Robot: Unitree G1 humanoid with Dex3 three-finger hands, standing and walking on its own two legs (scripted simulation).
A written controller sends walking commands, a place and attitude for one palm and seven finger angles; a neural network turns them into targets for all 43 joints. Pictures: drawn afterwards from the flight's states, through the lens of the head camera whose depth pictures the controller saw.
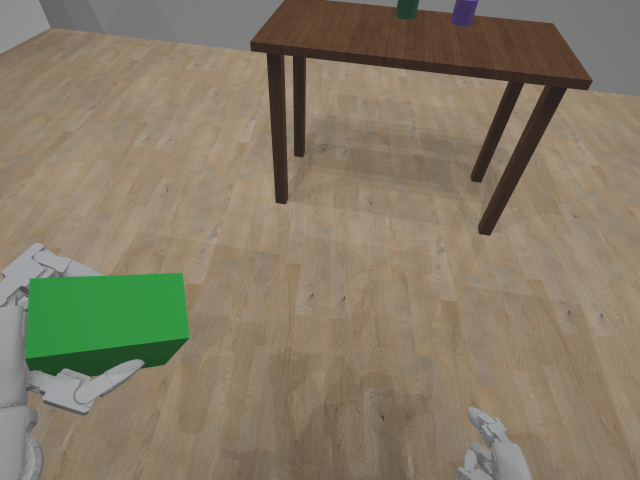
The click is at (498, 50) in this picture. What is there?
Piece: table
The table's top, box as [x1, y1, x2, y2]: [250, 0, 592, 89]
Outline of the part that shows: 250,41 251,50 253,51 579,89 587,89 592,81 552,23 474,15 472,23 469,26 457,26 450,22 452,13 417,10 416,17 414,19 406,20 400,19 395,16 396,7 328,0 284,0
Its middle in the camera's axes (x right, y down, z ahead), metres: +0.35 -0.75 +1.43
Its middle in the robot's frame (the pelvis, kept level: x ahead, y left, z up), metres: +1.59 -0.24 -0.04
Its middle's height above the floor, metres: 0.73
